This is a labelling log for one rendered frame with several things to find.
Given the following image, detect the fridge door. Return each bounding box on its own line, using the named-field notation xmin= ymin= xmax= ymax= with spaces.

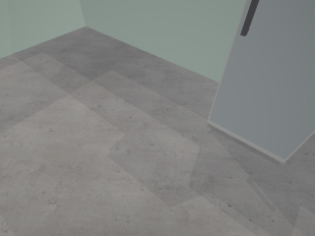
xmin=209 ymin=0 xmax=315 ymax=160

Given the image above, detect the handle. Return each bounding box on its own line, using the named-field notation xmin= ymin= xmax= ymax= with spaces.
xmin=240 ymin=0 xmax=260 ymax=36

